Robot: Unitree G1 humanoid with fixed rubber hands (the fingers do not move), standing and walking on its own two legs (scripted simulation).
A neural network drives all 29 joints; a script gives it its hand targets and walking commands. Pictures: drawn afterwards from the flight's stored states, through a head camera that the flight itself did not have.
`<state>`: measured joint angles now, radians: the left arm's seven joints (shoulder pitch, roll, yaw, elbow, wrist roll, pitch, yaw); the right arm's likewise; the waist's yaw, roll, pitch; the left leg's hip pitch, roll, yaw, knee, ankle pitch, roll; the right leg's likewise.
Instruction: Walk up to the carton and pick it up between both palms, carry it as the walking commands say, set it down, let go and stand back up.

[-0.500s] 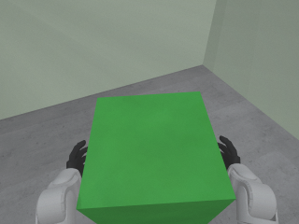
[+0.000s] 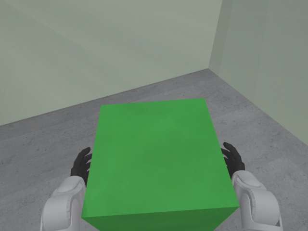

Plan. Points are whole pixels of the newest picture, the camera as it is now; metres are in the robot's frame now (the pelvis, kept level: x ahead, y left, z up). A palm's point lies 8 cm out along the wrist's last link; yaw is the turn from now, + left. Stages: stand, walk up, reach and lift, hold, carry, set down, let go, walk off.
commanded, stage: carry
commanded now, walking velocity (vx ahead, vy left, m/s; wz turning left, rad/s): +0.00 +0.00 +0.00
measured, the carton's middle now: (157, 172) +0.30 +0.00 -0.01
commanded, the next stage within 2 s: hold in 0.86 s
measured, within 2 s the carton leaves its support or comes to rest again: neither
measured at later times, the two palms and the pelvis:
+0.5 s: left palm (81, 180) +0.25 +0.19 +0.04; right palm (234, 174) +0.25 -0.19 +0.04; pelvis +0.00 +0.00 +0.00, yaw +0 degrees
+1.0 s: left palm (84, 176) +0.26 +0.19 +0.04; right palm (235, 176) +0.25 -0.19 +0.04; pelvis +0.00 +0.00 +0.01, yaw -3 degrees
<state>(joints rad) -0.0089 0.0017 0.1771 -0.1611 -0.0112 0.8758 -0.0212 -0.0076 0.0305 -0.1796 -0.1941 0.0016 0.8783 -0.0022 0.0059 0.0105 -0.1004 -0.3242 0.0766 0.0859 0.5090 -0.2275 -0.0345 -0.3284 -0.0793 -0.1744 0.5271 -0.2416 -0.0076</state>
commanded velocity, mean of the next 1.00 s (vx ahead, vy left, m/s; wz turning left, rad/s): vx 0.00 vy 0.00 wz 0.00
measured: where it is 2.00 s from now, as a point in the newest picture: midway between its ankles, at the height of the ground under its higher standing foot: outside the picture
